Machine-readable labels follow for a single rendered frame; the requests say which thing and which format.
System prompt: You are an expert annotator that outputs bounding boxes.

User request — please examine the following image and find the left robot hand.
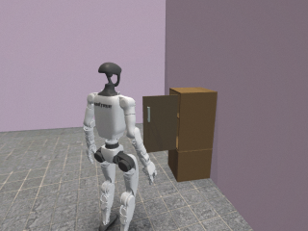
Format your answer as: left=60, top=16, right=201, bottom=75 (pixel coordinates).
left=86, top=145, right=97, bottom=163

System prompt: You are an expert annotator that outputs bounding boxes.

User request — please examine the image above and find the robot head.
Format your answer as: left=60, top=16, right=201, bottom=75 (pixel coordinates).
left=97, top=62, right=122, bottom=97

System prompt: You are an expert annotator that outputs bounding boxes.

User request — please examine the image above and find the robot right shin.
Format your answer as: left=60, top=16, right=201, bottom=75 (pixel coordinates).
left=119, top=195, right=136, bottom=231

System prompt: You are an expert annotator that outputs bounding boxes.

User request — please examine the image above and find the cupboard door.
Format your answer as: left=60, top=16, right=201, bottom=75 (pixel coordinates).
left=142, top=94, right=178, bottom=153

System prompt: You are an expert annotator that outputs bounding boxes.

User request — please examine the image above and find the robot left forearm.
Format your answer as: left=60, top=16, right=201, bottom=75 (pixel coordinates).
left=83, top=124, right=95, bottom=147

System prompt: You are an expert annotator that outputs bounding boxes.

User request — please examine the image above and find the robot right forearm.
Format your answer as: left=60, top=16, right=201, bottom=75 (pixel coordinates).
left=131, top=128, right=151, bottom=166

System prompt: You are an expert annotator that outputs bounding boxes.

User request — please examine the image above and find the right robot hand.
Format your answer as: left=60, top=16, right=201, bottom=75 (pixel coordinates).
left=141, top=161, right=157, bottom=186

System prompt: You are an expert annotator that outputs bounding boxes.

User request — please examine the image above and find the robot right upper arm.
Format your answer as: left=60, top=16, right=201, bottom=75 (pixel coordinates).
left=119, top=95, right=137, bottom=139

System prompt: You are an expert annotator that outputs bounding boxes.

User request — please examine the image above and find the robot left upper arm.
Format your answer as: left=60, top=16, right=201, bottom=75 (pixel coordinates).
left=83, top=92, right=98, bottom=128

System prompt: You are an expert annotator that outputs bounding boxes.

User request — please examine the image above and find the handle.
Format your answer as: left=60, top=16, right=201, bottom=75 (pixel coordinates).
left=146, top=107, right=150, bottom=122

